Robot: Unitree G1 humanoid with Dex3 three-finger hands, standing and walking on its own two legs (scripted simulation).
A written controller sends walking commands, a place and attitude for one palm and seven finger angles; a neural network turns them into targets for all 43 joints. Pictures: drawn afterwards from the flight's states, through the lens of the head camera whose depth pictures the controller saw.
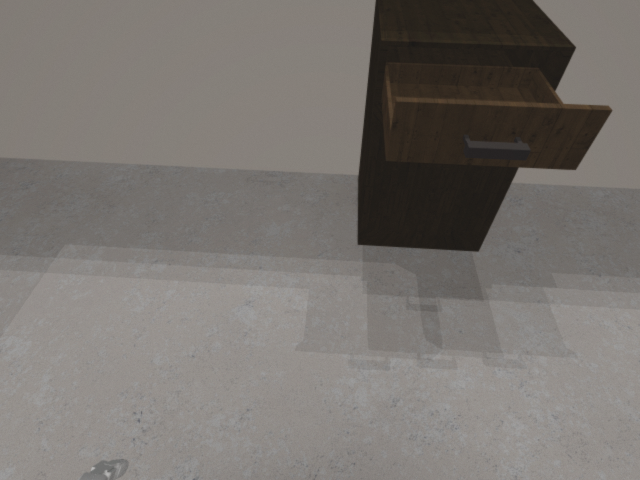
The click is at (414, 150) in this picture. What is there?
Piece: drawer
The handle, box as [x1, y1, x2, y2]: [463, 135, 530, 160]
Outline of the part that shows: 463,136 465,144 463,150 465,157 525,160 530,150 527,144 523,143 519,137 515,137 514,143 470,141 468,135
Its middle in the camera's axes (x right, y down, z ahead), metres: +0.39 -0.21 +0.88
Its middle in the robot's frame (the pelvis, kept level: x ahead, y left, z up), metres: +0.82 -0.35 -0.03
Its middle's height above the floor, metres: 0.74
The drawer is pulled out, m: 0.30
